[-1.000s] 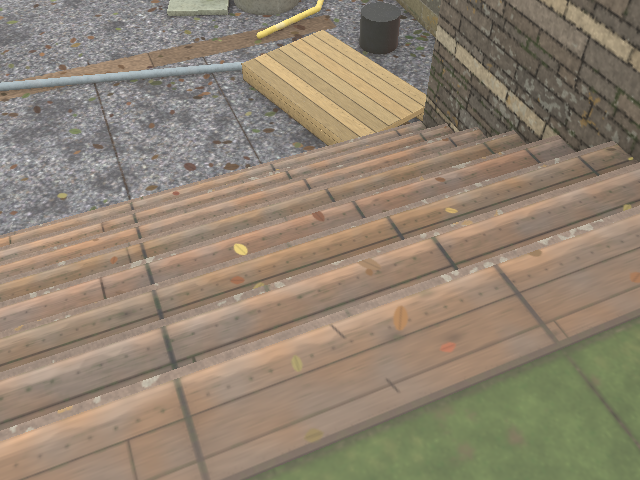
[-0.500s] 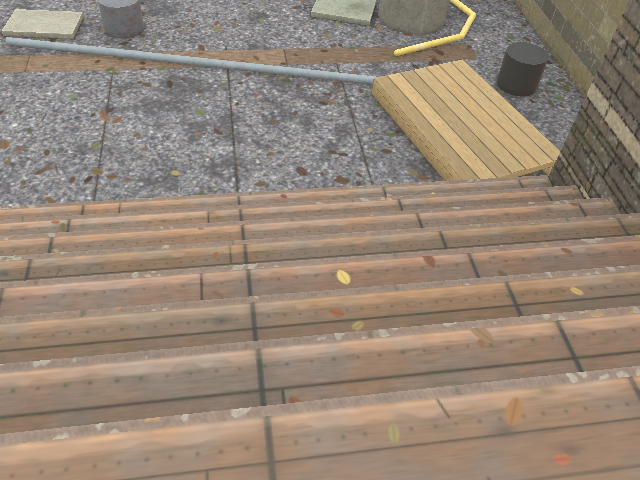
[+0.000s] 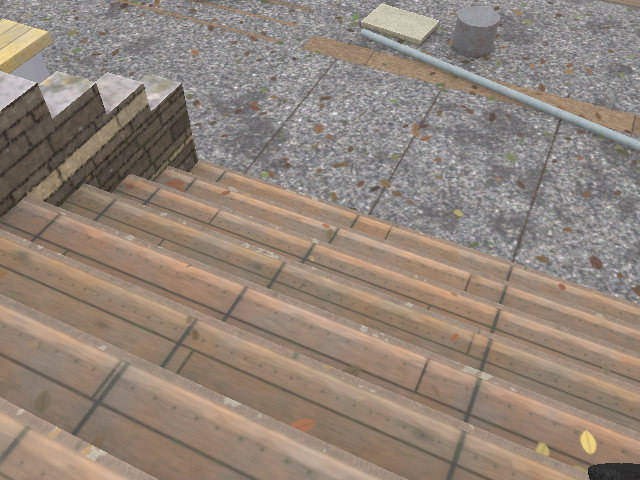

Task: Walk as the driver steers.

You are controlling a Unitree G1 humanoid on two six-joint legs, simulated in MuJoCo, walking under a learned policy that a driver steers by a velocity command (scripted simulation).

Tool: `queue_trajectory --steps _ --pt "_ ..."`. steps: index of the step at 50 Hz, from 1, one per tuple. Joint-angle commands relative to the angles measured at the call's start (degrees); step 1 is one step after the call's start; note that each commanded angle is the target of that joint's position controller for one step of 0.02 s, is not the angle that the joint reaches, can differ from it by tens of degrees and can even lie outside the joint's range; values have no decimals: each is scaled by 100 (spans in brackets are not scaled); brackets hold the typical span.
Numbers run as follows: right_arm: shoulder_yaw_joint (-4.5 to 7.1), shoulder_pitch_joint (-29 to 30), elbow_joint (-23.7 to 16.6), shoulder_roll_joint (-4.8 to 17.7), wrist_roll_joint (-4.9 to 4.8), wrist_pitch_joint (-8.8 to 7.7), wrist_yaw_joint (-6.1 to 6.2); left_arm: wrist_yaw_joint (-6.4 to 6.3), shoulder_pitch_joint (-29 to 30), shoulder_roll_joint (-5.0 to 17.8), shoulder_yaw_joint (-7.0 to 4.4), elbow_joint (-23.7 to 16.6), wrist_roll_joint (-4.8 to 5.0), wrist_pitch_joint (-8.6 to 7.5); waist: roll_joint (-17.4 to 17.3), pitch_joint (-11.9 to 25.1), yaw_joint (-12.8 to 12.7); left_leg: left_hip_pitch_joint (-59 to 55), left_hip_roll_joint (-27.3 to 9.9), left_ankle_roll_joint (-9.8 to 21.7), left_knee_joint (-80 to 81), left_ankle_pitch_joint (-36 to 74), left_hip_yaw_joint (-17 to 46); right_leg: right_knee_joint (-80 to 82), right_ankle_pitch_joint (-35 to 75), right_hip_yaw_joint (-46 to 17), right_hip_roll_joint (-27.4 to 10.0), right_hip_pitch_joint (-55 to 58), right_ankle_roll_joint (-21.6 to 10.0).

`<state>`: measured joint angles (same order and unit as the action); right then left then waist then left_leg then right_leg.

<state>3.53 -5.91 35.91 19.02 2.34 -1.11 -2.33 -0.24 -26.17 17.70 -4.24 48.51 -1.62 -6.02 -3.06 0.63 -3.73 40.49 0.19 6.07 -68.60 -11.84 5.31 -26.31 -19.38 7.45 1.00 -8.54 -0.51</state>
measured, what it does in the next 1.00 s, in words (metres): goes down, turning right: left foot, then right foot 0.17 m lower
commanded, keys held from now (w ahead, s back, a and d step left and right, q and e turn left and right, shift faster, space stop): w+e+shift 0.08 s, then e+shift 0.72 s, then q+shift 0.20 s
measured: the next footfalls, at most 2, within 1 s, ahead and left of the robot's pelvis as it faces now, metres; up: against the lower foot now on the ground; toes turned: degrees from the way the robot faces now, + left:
left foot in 0.16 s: +0.30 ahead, +0.12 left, +0.00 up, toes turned -2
right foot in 0.56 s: +0.47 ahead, -0.07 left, -0.17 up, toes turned -22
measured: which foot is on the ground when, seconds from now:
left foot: up 0.00-0.14, down 0.16-0.54, up 0.56-1.00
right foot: down 0.00-0.16, up 0.18-0.54, down 0.56-1.00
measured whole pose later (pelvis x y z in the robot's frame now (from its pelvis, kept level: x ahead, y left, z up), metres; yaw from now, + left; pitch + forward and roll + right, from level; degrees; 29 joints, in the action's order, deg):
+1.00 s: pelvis +0.50 -0.03 -0.23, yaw -39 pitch -2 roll +0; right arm 2.3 -10.1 41.8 14.7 2.7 2.2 0.8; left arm -3.7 -18.3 13.5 -0.3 44.3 -0.5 1.3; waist -3.0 1.0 0.0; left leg 37.6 1.4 -1.1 -52.1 16.5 8.7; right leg -57.0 -31.9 -9.7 15.5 -20.9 -8.2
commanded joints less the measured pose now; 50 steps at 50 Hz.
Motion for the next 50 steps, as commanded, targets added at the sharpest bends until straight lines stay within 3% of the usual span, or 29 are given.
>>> queue_trajectory --steps 1,4,7,8,9,10,11,12,14,17,20,22,23,26,27,28,29,30,31,32,33,34,35,36,38,40,44,47,50 --pt "-202 240 -582 -79 34 -93 -103 55 425 239 103 -304 134 -141 592 -742 673 16 -324 -78 1704 1021 -83 1722 1299 -1267 -1163 -749 -866" --pt "-256 646 -545 -98 -25 -142 -276 79 148 763 44 -232 231 -101 604 -626 510 -2171 -89 -124 2364 1499 -852 2219 2279 -1069 -1160 -1510 -932" --pt "1 -1518 325 282 153 -233 26 83 415 1030 28 -441 205 -91 484 343 1420 -4018 312 109 2194 1813 -756 -839 5835 -654 -900 -1114 -647" --pt "99 -2537 600 464 220 -312 106 53 571 1152 -22 -463 313 -64 572 674 2002 -5311 55 129 2862 2182 -542 -2634 5248 -767 -690 -1815 -458" --pt "158 -2604 657 856 261 -422 151 46 -97 340 88 -458 319 -25 -895 976 1535 -6066 -1407 489 3275 4158 578 -5225 -271 -623 104 -2776 -186" --pt "80 -2360 392 581 67 -461 81 -74 -1161 79 142 -279 428 66 -981 1927 937 -6554 -2574 845 3099 5582 1974 -6241 -1297 -1304 50 -3451 -166" --pt "77 -2044 352 419 -143 -446 90 -142 -592 397 57 -351 248 152 -363 1456 958 -5737 -2364 782 3483 5050 1687 -5782 -845 -1301 -202 -3575 -150" --pt "60 -1641 378 334 -169 -470 136 -176 -151 452 -15 -483 107 254 -292 710 735 -5025 -2241 666 3748 4464 1415 -5499 -515 -1170 -306 -3758 -121" --pt "36 -1379 526 227 -193 -501 186 -111 30 387 -92 -600 -102 535 -389 65 409 -3674 -2079 601 3989 4134 787 -5010 -395 -1066 -480 -3412 -126" --pt "76 -1220 698 223 -139 -467 257 -131 255 20 -92 -786 -77 986 -312 41 164 -2837 -2101 566 3796 3715 -68 -4748 686 -826 -457 -3105 -276" --pt "16 -860 730 -81 -325 -645 430 153 1000 -53 -78 -1137 -75 958 159 -92 -191 -1401 -1209 -483 3306 23 -1441 -2161 4465 -649 -278 -1903 -305" --pt "13 -647 718 -75 -277 -697 562 506 779 -419 36 -1005 133 1006 205 -109 -381 56 -856 -677 2892 -1853 -2022 -1663 6326 -261 129 170 -146" --pt "57 -539 691 52 -230 -681 611 535 652 -321 23 -962 260 1067 101 -234 -498 162 -958 -658 2558 -1879 -2023 -1552 6267 -185 137 442 -44" --pt "25 -1037 839 23 -236 -395 504 187 -271 80 -75 -633 120 1112 525 48 -698 -958 -900 -722 -111 -451 -2448 -919 5835 452 374 813 -201" --pt "88 -803 864 114 -271 -175 559 103 -1002 355 -184 -296 -21 1083 506 -212 -1026 -1542 -783 -694 -1708 220 -2293 710 5077 -311 -38 812 -613" --pt "129 -525 897 106 -238 -6 637 25 -1675 512 -267 -36 -114 934 687 -443 -1511 -651 -407 -520 -4350 -1336 -2056 1486 5108 -1138 -493 1654 -1213" --pt "1 -659 525 -329 -70 65 619 44 -1403 1313 -280 -56 -12 849 1755 -874 -760 1434 239 -462 -5883 -4054 -1717 -734 9552 -1343 -842 2169 -912" --pt "-113 -1054 -95 -381 115 86 597 88 -1122 1370 -218 -370 265 771 1559 -140 -43 2625 -117 -575 -5095 -3311 -677 -1191 10940 -3003 -1508 2536 -1105" --pt "-75 -1226 151 8 238 157 583 134 -468 1039 -151 -527 354 728 376 99 194 2467 -443 -663 -4480 -2547 -374 -1015 9623 -3223 -1648 1930 -1335" --pt "-25 -1274 197 199 237 160 643 112 -132 926 -82 -671 297 669 -32 246 385 2255 -345 -647 -3779 -1437 -214 -939 7569 -3081 -1377 1150 -1432" --pt "-20 -1376 346 185 302 176 645 34 179 864 -66 -665 266 614 238 372 612 2195 -421 -754 -3541 -1170 -124 -1127 7608 -3350 -1335 809 -1545" --pt "-133 -980 -93 6 225 216 646 -187 634 1243 -128 -909 19 591 904 840 706 1746 -179 -1103 -2124 -578 117 -176 5766 -4655 -1801 -129 -2068" --pt "-30 -435 31 372 121 247 670 -181 558 699 18 -714 43 608 86 343 616 1308 -300 -1293 -1744 -239 188 -180 5469 -4468 -1411 -672 -1900" --pt "-38 -435 88 277 94 301 695 -225 458 631 19 -603 109 671 -104 418 628 1006 -239 -1281 -1586 -135 131 -647 6514 -4253 -1249 -750 -1707" --pt "-59 -676 220 203 81 345 648 -263 515 699 -9 -721 149 738 -58 788 631 636 -238 -1064 -1481 863 62 -1131 6861 -3931 -895 -606 -1280" --pt "-50 -166 16 145 91 343 595 -306 193 609 -24 -548 220 794 2 730 374 960 -83 -906 -810 1533 371 -1607 5185 -3890 -242 -198 -1143" --pt "-130 23 -30 -173 85 355 506 -385 218 197 99 -636 143 857 341 165 248 1330 -107 -835 191 1891 173 -1785 3619 -3674 -177 -172 -1039" --pt "-195 -46 197 -437 88 307 343 -374 269 -362 380 -581 139 770 654 -164 187 507 -193 -779 1291 2826 346 -1697 1255 -3639 -121 -996 -1103" --pt "-98 17 306 -285 -58 179 182 -332 569 -283 495 -583 63 585 684 -485 99 -405 103 -563 2554 3367 1087 -1760 252 -3574 -316 -1616 -1220"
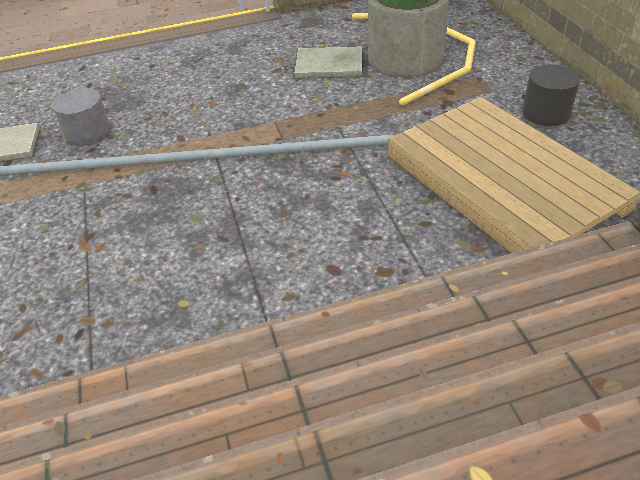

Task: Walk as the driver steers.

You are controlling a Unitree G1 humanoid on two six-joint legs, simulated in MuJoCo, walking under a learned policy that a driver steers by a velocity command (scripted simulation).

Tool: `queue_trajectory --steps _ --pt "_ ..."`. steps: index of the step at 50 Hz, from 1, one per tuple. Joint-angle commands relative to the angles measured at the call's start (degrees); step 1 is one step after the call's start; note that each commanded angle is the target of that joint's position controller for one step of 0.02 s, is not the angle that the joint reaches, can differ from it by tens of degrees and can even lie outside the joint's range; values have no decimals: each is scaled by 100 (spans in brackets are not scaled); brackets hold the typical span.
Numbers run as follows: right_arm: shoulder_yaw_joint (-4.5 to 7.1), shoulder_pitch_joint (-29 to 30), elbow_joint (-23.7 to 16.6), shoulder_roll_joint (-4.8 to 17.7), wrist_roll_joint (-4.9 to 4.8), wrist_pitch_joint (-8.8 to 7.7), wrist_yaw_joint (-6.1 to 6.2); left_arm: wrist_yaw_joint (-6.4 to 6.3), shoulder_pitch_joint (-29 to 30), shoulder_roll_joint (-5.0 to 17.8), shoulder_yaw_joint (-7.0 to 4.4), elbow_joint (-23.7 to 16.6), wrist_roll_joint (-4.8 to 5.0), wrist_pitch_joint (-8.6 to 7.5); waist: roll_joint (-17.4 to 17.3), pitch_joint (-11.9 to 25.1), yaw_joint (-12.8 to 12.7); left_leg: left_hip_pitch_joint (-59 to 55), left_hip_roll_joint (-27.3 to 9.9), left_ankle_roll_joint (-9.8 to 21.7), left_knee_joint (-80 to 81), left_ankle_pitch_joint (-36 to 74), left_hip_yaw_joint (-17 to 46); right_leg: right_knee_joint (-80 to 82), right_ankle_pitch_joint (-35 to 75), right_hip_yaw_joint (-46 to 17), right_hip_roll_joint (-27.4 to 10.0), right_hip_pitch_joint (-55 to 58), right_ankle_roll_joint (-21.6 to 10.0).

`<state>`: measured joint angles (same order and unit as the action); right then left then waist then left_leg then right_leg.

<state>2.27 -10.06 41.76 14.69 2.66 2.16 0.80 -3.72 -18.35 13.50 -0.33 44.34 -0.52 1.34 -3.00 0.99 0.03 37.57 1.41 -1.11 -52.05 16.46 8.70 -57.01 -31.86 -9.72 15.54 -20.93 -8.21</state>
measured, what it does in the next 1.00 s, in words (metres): goes down: left foot 0.17 m lower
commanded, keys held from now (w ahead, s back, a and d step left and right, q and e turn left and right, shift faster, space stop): q+shift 0.30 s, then e+shift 0.22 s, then w+e+shift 0.44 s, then w+q+shift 0.04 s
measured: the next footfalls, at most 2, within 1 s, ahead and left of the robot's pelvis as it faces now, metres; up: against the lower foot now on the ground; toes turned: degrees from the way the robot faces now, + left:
left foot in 0.26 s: +0.16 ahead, +0.19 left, -0.17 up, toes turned +10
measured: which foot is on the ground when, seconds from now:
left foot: up 0.00-0.24, down 0.26-1.00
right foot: down 0.00-0.26, up 0.28-1.00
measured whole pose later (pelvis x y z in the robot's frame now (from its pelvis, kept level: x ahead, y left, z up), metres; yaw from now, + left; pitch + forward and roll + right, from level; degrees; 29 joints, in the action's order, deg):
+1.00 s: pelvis +0.26 +0.06 -0.16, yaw -8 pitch +0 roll +2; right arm 2.4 -34.0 48.9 17.6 4.1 -4.6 0.5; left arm 2.5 -2.5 13.4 -3.1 33.8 -1.4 3.2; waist 0.5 1.6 6.3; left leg 4.5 -6.5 -2.6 -44.1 -38.0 -17.1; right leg -79.0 -1.6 -5.0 -4.7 -54.5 -3.4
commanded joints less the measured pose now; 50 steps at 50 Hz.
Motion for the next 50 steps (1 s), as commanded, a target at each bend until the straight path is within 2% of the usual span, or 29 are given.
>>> queue_trajectory --steps 1,2,3,6,9,11,12,13,14,15,16,17,18,20,21,22,23,26,27,28,29,32,36,40,43,45,47,48,50 --pt "51 556 -310 181 -156 -197 -163 1 -101 228 106 -204 -96 -132 695 -666 -334 -241 38 211 1536 472 786 1245 1360 -1693 -1759 -352 -465" --pt "91 671 -331 241 -192 -256 -210 2 -97 320 85 -184 -121 -119 753 -804 -439 -302 31 230 2040 460 666 1134 1320 -1614 -1743 -265 -512" --pt "111 731 -345 257 -233 -298 -240 24 -122 312 103 -188 -172 -119 724 -695 -595 -492 3 213 2502 529 570 978 1328 -1576 -1694 -179 -548" --pt "160 880 -538 302 -297 -311 -301 79 -383 524 10 -66 -170 -68 863 -705 -985 -921 -275 255 3204 -467 -153 685 1908 -1399 -1754 -262 -663" --pt "271 587 -543 392 -298 -293 -313 30 -546 746 -115 -2 -167 -64 659 -805 -971 -994 -196 425 3691 -1847 -546 180 2357 -1505 -1912 -149 -789" --pt "341 -425 -201 358 -342 -277 -250 22 -578 674 -125 9 -119 -100 370 -465 -572 -2078 -137 481 4153 -1721 -861 -904 1884 -932 -1668 -326 -714" --pt "412 -1219 50 472 -391 -280 -198 48 -594 529 -106 -31 -235 -138 57 99 -233 -2947 -186 508 4086 -1595 -842 -1990 900 -439 -1486 -477 -666" --pt "461 -1652 77 711 -444 -248 -222 159 -733 139 -71 -85 -296 -203 -532 753 -149 -4504 -747 584 2872 -538 -205 -3545 -1083 403 -1202 -1699 -428" --pt "447 -2001 -140 874 -489 -160 -312 218 -393 -152 -46 -311 -316 -197 -848 1004 190 -5396 -1549 891 1718 81 1127 -6525 -2698 1369 -863 -3599 -85" --pt "719 -2199 27 1564 -521 -103 -301 200 687 325 -129 -973 -35 -270 -1085 1152 770 -6480 -2502 2362 2802 -393 2931 -7101 -1902 1589 -721 -5453 413" --pt "664 -2138 35 1315 -509 -116 -193 91 1112 340 -109 -1007 -234 -262 -490 1014 844 -6371 -2526 2405 2936 -555 2515 -7567 -1238 1411 -1072 -6153 629" --pt "492 -1731 -66 855 -508 -107 -42 94 1209 324 -80 -946 -329 -181 -39 978 789 -5762 -2126 2116 2696 -299 1624 -7425 -703 1249 -1237 -5818 778" --pt "283 -1191 -104 575 -281 -95 39 106 968 182 -11 -796 -289 -93 430 911 437 -4498 -1757 1921 2630 -504 1065 -7328 85 1042 -1308 -5023 823" --pt "24 -995 -43 467 -151 -138 109 129 530 8 41 -699 -155 207 262 681 63 -2817 -1506 1741 2760 -245 743 -7632 492 1111 -1041 -4143 959" --pt "-123 -945 -74 397 -94 -142 90 65 497 -121 83 -701 -17 348 197 446 -39 -2170 -1385 1634 2830 144 413 -7347 524 846 -824 -3816 1028" --pt "-196 -822 -29 422 -117 -181 90 46 578 -35 61 -799 23 392 104 186 -108 -1726 -1058 1342 2613 -408 21 -6951 1025 486 -593 -3858 1154" --pt "-227 -789 -53 459 -108 -191 106 32 768 29 12 -901 -22 415 -88 95 -65 -1641 -1071 1289 2560 -341 4 -7154 1144 551 -430 -4050 1241" --pt "-201 -952 -100 626 -103 -237 143 3 984 180 -79 -1133 -205 427 -148 187 -26 -2347 -1287 1254 2480 -254 252 -7572 1121 493 -365 -4864 1376" --pt "-176 -1097 -88 651 -86 -268 136 17 1007 182 -87 -1185 -240 424 -178 267 -2 -2686 -1311 1170 2557 -1452 432 -7541 1169 415 -457 -5164 1330" --pt "-195 -1055 -134 556 -107 -262 140 107 1245 209 -71 -1334 -194 449 -139 64 -3 -2516 -1164 1031 2812 -3361 403 -6759 1423 459 -574 -5267 1298" --pt "-190 -1074 -156 542 -91 -275 143 196 1366 206 -76 -1372 -209 459 -289 -100 48 -2391 -1135 970 2991 -4414 575 -6557 1552 529 -600 -5312 1283" --pt "-118 -1251 -190 646 -46 -432 161 341 1560 143 -52 -1549 -218 442 -292 -288 84 -2527 -1478 1044 3069 -5699 1023 -5795 1825 266 -823 -5633 1299" --pt "-43 -1730 -117 707 20 -644 91 401 1895 41 -46 -1700 -238 269 65 -327 307 -3069 -1767 928 2963 -6026 1087 -4275 2252 64 -1172 -5787 1098" --pt "64 -1762 -115 841 49 -697 35 570 2254 123 -155 -1831 -100 198 -69 -741 442 -2638 -1982 858 3142 -6256 697 -2611 2885 144 -1533 -5064 952" --pt "168 -2120 149 1035 59 -741 -15 576 2284 146 -258 -1761 -107 199 -109 -897 494 -2985 -2347 1007 3095 -5818 595 -2991 3014 48 -1837 -5133 720" --pt "141 -2259 192 854 104 -699 -34 543 2422 245 -304 -1701 -107 167 209 -1036 566 -3461 -2405 961 2833 -5315 288 -2616 3006 -56 -1946 -5544 602" --pt "134 -2423 373 838 149 -715 -19 597 2769 64 -245 -1761 -62 93 170 -1217 648 -3567 -2419 873 2762 -4717 -146 -2371 2981 305 -2101 -5525 501" --pt "135 -2533 457 844 158 -725 -6 639 2878 23 -235 -1785 -37 75 66 -1202 678 -3517 -2437 827 2802 -4487 -334 -2312 2947 492 -2165 -5302 443" --pt "128 -2841 660 914 141 -786 -42 689 2674 230 -334 -1522 -107 -16 165 -1093 699 -3123 -2329 831 2784 -4165 -750 -1751 3157 644 -2036 -4004 322"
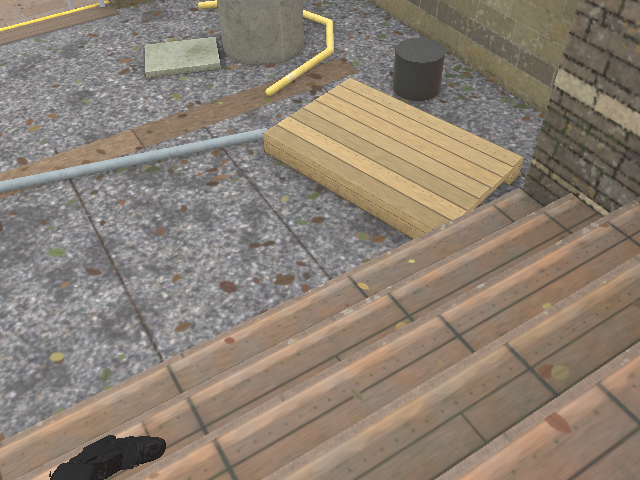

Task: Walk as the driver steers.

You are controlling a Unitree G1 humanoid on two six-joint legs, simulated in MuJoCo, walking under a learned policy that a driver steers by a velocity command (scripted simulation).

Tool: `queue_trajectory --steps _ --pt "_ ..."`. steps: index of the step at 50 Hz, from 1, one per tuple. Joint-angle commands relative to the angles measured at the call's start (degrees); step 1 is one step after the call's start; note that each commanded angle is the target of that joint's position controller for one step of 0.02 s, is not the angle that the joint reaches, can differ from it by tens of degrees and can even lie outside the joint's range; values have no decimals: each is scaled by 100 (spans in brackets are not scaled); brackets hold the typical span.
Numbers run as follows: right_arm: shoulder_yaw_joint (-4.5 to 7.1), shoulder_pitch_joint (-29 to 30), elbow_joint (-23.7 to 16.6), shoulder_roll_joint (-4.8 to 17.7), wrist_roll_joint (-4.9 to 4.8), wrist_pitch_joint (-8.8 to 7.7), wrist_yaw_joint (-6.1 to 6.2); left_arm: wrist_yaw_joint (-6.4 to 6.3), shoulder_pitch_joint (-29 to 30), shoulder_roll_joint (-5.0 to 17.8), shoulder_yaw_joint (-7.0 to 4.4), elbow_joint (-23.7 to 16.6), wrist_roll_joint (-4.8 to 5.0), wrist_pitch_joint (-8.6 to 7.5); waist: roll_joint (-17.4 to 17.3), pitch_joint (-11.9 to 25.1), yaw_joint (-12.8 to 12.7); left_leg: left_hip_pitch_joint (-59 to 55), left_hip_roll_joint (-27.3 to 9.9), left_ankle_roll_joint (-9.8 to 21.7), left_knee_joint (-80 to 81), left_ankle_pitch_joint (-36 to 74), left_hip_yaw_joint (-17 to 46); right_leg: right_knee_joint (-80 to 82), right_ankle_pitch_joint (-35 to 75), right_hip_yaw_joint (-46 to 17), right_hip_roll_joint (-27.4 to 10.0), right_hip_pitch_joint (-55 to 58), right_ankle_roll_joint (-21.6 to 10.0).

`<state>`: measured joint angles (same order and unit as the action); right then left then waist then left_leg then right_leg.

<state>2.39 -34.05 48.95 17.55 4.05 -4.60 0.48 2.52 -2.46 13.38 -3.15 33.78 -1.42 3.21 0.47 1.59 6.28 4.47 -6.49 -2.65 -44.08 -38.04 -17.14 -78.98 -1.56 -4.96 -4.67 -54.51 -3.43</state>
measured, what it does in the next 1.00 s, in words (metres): goes down, turning left: right foot, then left foot 0.17 m lower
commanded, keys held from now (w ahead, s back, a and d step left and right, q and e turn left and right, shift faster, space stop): w+q+shift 1.00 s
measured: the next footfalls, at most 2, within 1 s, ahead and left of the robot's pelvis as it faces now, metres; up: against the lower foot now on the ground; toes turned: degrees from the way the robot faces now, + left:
right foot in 0.12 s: +0.24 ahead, -0.21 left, +0.00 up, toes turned -6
left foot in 0.44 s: +0.38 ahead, -0.04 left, -0.17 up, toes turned +4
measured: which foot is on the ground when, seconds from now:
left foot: down 0.00-0.12, up 0.14-0.42, down 0.44-0.72, up 0.74-1.00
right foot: up 0.00-0.10, down 0.12-0.38, up 0.40-0.70, down 0.72-1.00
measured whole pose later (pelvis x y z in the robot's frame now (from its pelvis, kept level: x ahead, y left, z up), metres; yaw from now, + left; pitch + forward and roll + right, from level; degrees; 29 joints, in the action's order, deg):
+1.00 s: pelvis +0.76 -0.03 -0.40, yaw +37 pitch +0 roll -2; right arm 4.8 -3.1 46.4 18.4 1.9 -1.7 -2.7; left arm -1.5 -33.1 13.2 -2.9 61.5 -0.8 -5.9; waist -1.4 -0.1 -2.3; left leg 46.7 -1.0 8.9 -56.2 25.6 -0.3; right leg -64.3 -51.7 10.4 -1.1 -12.0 -1.3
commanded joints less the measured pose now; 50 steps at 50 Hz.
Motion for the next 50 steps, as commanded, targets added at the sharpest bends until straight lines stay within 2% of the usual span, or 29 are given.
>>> queue_trajectory --steps 1,4,6,8,9,11,13,15,19,20,21,22,23,24,25,26,28,29,31,33,36,37,38,40,41,43,45,46,50 --pt "121 -386 -22 691 -28 -93 -25 83 1082 306 -68 -419 10 -222 -318 -1225 45 233 -1517 983 2005 1822 1644 673 -163 430 38 -235 -166" --pt "127 -156 259 748 27 -43 41 63 697 349 -44 -190 -48 -393 -531 -911 -331 -535 -1325 614 789 4390 972 2133 67 518 -16 1074 -368" --pt "221 583 113 990 -119 39 -56 -99 -1731 545 -148 764 -3 -558 -309 359 -1372 1306 -921 596 -1784 5335 903 2834 916 1474 714 5351 -207" --pt "34 1040 -572 161 -285 -19 -228 -329 -3198 1835 -501 1198 5 -741 2537 1631 -2021 4671 489 152 -5617 333 2031 5216 -3393 -2820 -1405 7529 -248" --pt "212 2025 -688 622 -114 -49 -172 -432 -2930 1520 -369 1287 20 -757 1138 219 -2068 5094 359 277 -5081 642 2407 5150 -3299 -2398 -1287 6044 -79" --pt "199 1479 -158 158 89 31 -158 -562 -1936 1102 -297 1525 -107 -750 186 -354 -1084 5308 220 346 -4301 1023 2230 4056 -3135 -1842 -1345 5006 -67" --pt "261 1134 -107 133 -96 214 -137 -490 -201 491 -119 1281 -245 -858 230 -390 -77 3304 406 526 -2460 3044 1641 3747 -3508 -541 -871 2546 -54" --pt "250 214 70 -88 -292 287 -233 -532 777 351 -151 1399 -20 -1132 420 -60 948 695 627 476 -969 6027 1237 3417 -3636 922 -328 849 340" --pt "297 -1201 499 64 -266 589 -176 -426 1067 593 -290 1803 128 -1218 699 69 1598 -812 479 1132 -1014 6149 889 1609 -1931 1273 -349 1361 124" --pt "456 -2509 901 350 -125 658 -77 -407 1598 609 -326 1678 74 -1164 411 300 2334 -1683 111 1728 -1423 5397 1897 -671 -877 1074 -205 674 274" --pt "438 -2811 972 387 -164 636 -105 -398 2407 153 -177 1359 -115 -1012 -1141 -449 2845 -1557 -11 1859 207 4671 2397 -2881 -2338 1400 533 -339 347" --pt "200 -2476 930 118 -268 546 -155 -476 2516 -149 4 1120 -194 -840 -1630 -1440 2368 -565 187 1629 620 5311 2343 -4143 -3813 1341 973 -942 119" --pt "-102 -2611 1155 -230 -461 355 -87 -446 1661 -380 155 851 -342 -780 -1862 -1703 1026 -234 695 699 38 6603 2840 -2963 -3550 953 816 -1629 -160" --pt "-115 -1865 1048 -154 -547 208 114 -352 436 -481 264 754 -474 -828 -2076 -1429 -194 46 388 796 571 5891 4708 -1132 -2800 575 703 -1623 4" --pt "-6 -718 559 203 -401 148 204 -336 375 -109 256 975 -609 -846 -1005 -1302 -561 1170 460 1130 1041 4570 4997 69 -1889 577 730 -603 158" --pt "84 -149 404 512 -354 68 179 -323 499 231 223 1268 -698 -903 -323 -1074 -581 1573 681 1370 951 4934 4868 647 -1561 639 791 382 234" --pt "328 34 535 1213 -280 -102 163 -343 -314 436 110 1450 -405 -842 -1465 -127 -831 1631 -396 2144 871 5360 7296 112 -932 162 695 721 391" --pt "174 128 612 315 -333 -190 146 -429 635 962 -26 1192 -179 -1003 -360 -497 -593 1556 67 2075 -172 3544 6633 1686 1091 -526 303 430 396" --pt "99 475 509 -14 -360 -122 89 -324 897 440 154 1024 -97 -1098 450 -360 -362 2997 1079 1814 -916 1419 4949 3473 2804 140 768 2764 360" --pt "156 525 671 93 -370 64 94 -195 -78 -192 253 1122 234 -903 -402 -391 -494 4319 1290 1565 -1274 1131 4096 4235 2799 611 916 5712 442" --pt "282 1328 569 187 -283 116 13 -259 -3445 603 -200 2078 130 -677 12 300 -2222 4697 1636 1310 -6285 914 3086 5028 2247 -628 -286 7885 -282" --pt "188 355 248 -277 -602 138 48 -108 -2690 517 -116 1778 -93 -752 957 621 -1104 5513 1467 1281 -7067 -178 2925 3563 3182 -1193 -1230 8330 -41" --pt "125 3 328 -416 -441 210 160 -9 -2133 205 -53 1740 80 -823 1115 517 -593 5665 906 1356 -6534 439 2727 3641 3770 -1495 -1509 7720 169" --pt "229 708 365 -367 -24 346 138 -50 -2083 -203 -1 1708 171 -924 194 -157 -488 5870 503 1360 -5935 1864 2521 4399 517 -1403 -1254 5800 -148" --pt "200 1116 -18 -378 75 370 148 -127 -2079 2 -47 1764 118 -1028 1476 -391 -511 5984 218 1230 -5651 2077 2600 4270 949 -2563 -1971 5095 -528" --pt "141 2160 -238 -574 -97 450 9 -269 -2373 -359 153 2043 135 -1087 458 -1455 -466 5294 188 813 -3650 2917 2639 4168 995 -1359 -1482 3021 -361" --pt "62 1996 -151 -728 18 498 -119 -409 -2278 345 -22 2085 -44 -979 664 -999 -316 4567 437 885 -3589 3748 1975 3774 794 -959 -1411 2667 -125" --pt "56 2209 -209 -681 -62 365 -229 -394 -2322 -253 107 2244 74 -1083 249 -1042 -201 4182 401 1083 -2142 5687 2216 3457 -634 -306 -727 2317 316" --pt "-69 2782 -315 -583 -351 285 -499 -419 -1898 324 53 2121 15 -1031 404 -906 -321 1845 847 1188 -573 7336 780 3154 -1255 816 -597 1568 445"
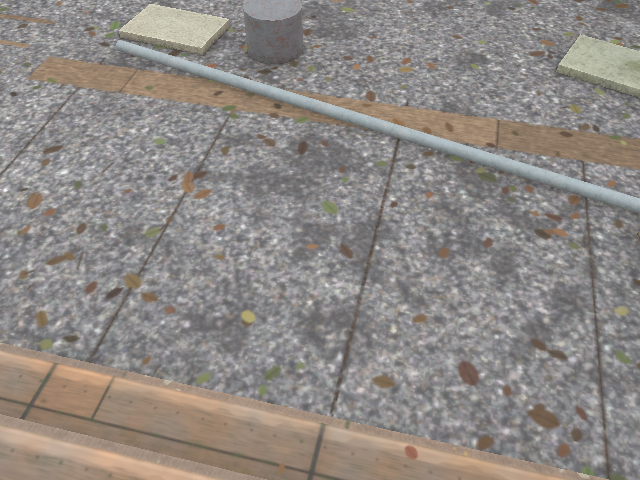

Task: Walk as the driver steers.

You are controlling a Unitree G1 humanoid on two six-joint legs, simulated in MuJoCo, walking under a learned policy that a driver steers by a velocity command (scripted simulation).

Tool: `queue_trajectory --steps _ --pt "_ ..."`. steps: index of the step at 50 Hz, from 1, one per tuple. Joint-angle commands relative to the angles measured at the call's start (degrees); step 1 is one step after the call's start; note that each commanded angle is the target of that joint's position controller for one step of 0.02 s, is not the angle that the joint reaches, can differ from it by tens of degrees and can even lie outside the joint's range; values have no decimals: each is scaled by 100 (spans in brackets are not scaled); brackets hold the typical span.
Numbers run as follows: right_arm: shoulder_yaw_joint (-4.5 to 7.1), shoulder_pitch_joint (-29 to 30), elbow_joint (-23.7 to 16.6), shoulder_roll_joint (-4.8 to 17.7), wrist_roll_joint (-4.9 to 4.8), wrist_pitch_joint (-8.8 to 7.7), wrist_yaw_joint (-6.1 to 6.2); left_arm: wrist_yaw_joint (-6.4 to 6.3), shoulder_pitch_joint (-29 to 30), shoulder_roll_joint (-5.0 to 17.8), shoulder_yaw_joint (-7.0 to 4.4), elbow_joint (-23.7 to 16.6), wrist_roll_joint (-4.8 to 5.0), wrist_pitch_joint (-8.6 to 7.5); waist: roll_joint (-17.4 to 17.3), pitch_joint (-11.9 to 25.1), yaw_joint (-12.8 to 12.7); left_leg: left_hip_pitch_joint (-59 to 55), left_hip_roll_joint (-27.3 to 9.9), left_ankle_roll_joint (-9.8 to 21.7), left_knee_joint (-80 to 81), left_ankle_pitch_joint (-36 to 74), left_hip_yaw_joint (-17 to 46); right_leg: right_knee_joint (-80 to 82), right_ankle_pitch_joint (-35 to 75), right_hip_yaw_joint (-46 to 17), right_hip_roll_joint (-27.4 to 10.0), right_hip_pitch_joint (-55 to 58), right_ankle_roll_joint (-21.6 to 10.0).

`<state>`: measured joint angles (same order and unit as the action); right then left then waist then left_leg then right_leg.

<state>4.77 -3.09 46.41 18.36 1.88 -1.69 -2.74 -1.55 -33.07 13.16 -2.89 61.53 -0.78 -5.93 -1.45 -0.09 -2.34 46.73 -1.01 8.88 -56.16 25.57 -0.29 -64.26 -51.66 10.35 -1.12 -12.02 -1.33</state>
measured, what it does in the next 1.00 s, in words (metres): goes down: left foot 0.17 m lower, then right foot 0.17 m lower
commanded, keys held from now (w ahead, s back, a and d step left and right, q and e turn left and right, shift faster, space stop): w+q+shift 0.30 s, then w+e+shift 0.70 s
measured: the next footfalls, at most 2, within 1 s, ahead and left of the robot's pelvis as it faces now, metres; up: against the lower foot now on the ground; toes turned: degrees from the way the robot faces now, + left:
left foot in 0.10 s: +0.18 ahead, +0.04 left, -0.17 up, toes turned +11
right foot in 0.44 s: +0.46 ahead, -0.10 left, -0.35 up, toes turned +24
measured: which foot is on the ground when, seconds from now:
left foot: up 0.00-0.08, down 0.10-0.44, up 0.46-0.88, down 0.90-1.00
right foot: down 0.00-0.10, up 0.12-0.42, down 0.44-0.90, up 0.92-1.00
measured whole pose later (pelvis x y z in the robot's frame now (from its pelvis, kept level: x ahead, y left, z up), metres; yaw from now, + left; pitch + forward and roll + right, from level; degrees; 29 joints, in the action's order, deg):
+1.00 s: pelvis +0.78 +0.12 -0.43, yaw +3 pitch +1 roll +2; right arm 3.5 -8.2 48.6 11.1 2.3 -5.2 -1.4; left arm -1.9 -28.4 15.1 -3.7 57.3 -0.8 -1.1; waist 2.5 0.6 -5.6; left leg 17.1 0.9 0.4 -34.3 -17.9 -1.4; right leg -98.7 -32.7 -6.7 2.1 -21.5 -8.4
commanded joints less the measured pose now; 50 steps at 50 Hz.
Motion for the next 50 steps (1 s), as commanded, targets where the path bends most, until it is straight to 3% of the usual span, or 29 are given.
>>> queue_trajectory --steps 1,2,4,5,6,8,9,11,13,15,19,22,23,24,26,27,28,30,32,33,36,41,43,45,46,47,48,49,50 --pt "-319 -172 -151 -521 -159 67 -85 -33 1107 499 4 -623 -56 -75 922 -689 509 -2792 265 10 875 253 -1051 1327 4107 -742 -1117 -2404 119" --pt "-265 111 -104 -231 -193 119 7 -59 445 435 15 -471 -91 33 690 -836 89 -2766 614 -36 1312 -790 -1558 981 5842 -278 -1056 -1649 186" --pt "7 -2172 524 444 -54 212 179 -239 864 762 -18 -420 -319 158 803 151 1310 -4986 138 574 1618 -1141 -851 -2299 7818 -366 -1356 -1684 286" --pt "193 -3395 907 815 -60 250 208 -271 1514 786 -77 -490 -393 211 -78 250 2172 -6356 -99 1125 2373 -967 -159 -5295 4471 -101 -598 -2829 366" --pt "230 -3167 986 1025 -225 182 221 -273 1920 674 -131 -955 -263 253 -1164 -481 1868 -6388 -237 1019 2241 -20 201 -6256 680 -91 36 -4372 232" --pt "118 -2676 819 841 -279 104 291 -108 1074 825 -82 -1456 -403 128 384 424 844 -7018 -1088 1520 1641 -607 2334 -4210 1359 -1389 -633 -5559 301" --pt "-34 -2291 749 433 -245 57 288 -80 1069 845 -145 -1373 -400 111 953 2 472 -5900 -969 1223 1778 -1602 2259 -3131 2077 -1535 -596 -5414 225" --pt "-56 -814 137 467 -13 -96 433 -59 1567 588 -72 -1781 -373 314 209 -368 -186 -2429 -1442 1831 2917 -3418 3984 -774 2927 -1835 -627 -3625 653" --pt "-24 -934 220 379 171 -251 354 -57 939 626 -119 -1344 -274 454 314 74 -384 -1598 -729 1434 1953 -2101 2963 -630 5209 -1351 -280 -2382 646" --pt "-144 -809 198 -10 -148 -339 496 111 1459 707 -134 -1584 -209 342 321 293 -343 -663 320 775 1361 -4532 2207 1120 7690 -1573 -132 -819 558" --pt "-96 -1064 261 156 -97 -208 508 191 881 444 -40 -1349 -4 403 -465 26 -376 -715 465 338 -84 -4274 1416 2051 7193 -689 247 750 256" --pt "-28 -287 62 90 -43 -93 483 77 -1773 731 -322 -525 100 442 399 -13 -1863 -1090 876 179 -5056 -1831 626 4051 6183 -726 -163 1977 -318" --pt "-188 121 -144 -786 49 -112 497 230 -1651 465 -124 -368 146 381 1378 -834 -1662 734 1866 180 -7923 -6571 565 3545 7114 -1669 -681 1750 -513" --pt "-434 -501 -798 -1399 -170 -230 499 318 -1072 196 199 -475 12 341 2293 -736 -196 2405 1628 339 -7999 -6892 1037 1742 10056 -2556 -856 2363 4" --pt "-489 -1201 -424 -932 154 -282 437 297 -856 451 81 -536 -25 266 651 -308 308 3102 477 219 -6333 -6020 699 2935 6365 -4088 -1510 2113 -799" --pt "-544 -797 -640 -862 353 -289 392 212 -194 1176 -114 -668 -46 177 1208 -340 406 3191 71 -167 -5898 -6104 582 3995 3234 -5893 -2020 1293 -1530" --pt "-457 370 -847 -481 412 -230 385 156 113 818 17 -650 -109 27 129 -1169 397 3298 -296 -545 -4606 -4728 786 4139 2594 -6054 -1688 190 -1365" --pt "-462 1134 -1131 -264 -7 -177 247 -36 823 525 170 -921 -256 26 -401 -1630 506 439 -360 -1063 -932 -2718 601 4599 2256 -4879 -807 -2775 -1446" --pt "-338 116 -403 -232 67 0 119 18 562 1219 -76 -877 54 90 906 -738 483 -1750 -318 -996 -1301 -1743 428 4257 3972 -4171 -850 -2984 -1522" --pt "-289 198 -438 -115 99 -45 139 6 162 834 -37 -739 165 68 756 -664 346 -795 -508 -830 -992 -504 799 3478 4044 -4282 -760 -1693 -1547" --pt "-353 1884 -869 -338 123 -278 157 -57 -669 265 28 -693 40 121 130 -790 -738 664 -173 -754 1413 -318 452 2779 4170 -4035 -126 607 -1517" --pt "-350 1399 -817 -683 -281 -242 112 -14 -720 251 49 -529 -116 293 737 -751 -1050 -2483 154 -1048 3461 -492 235 2307 4406 -3461 306 133 -1021" --pt "-135 -185 -260 -286 -227 -316 233 -66 -338 525 -10 -486 -256 381 618 -200 -257 -3579 -176 -883 3651 90 664 291 5317 -3281 333 551 -1053" --pt "150 -2696 410 303 -42 -328 282 -5 650 794 -172 -659 -23 294 0 661 1252 -6488 -576 -722 3839 258 850 -2930 4449 -2789 639 -1250 -975" --pt "201 -3068 567 482 179 -292 256 17 725 473 -150 -815 166 242 -469 662 1251 -7747 -1210 -651 2333 1014 892 -4810 1087 -2413 1035 -3083 -848" --pt "29 -2526 336 144 238 -330 131 -75 -368 296 -74 -938 391 237 -1042 1241 362 -8633 -2114 -653 1172 2476 1441 -4167 1402 -2128 352 -4226 -793" --pt "5 -2297 224 -202 106 -306 88 -129 -294 379 -94 -710 206 297 -857 1205 499 -7865 -2135 -485 1476 1443 1567 -3784 1799 -1894 39 -4330 -704" --pt "200 -2110 262 352 49 -381 133 -71 184 420 -92 -964 -33 421 -1705 1259 492 -7001 -2623 517 2266 -2136 2951 -4267 1998 -1584 -50 -4593 -638" --pt "20 -1840 204 -274 -12 -461 114 53 716 779 -230 -974 -293 466 -306 329 347 -5219 -2119 395 3092 -4299 2511 -2809 2773 -1743 -538 -4138 -662"
Keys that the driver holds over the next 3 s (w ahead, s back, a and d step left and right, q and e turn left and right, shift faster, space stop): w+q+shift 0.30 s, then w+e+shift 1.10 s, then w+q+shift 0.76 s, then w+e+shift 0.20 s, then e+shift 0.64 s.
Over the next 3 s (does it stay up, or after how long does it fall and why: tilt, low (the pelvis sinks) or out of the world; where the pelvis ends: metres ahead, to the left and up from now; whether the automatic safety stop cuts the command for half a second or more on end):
stays up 2.34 -0.02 -0.59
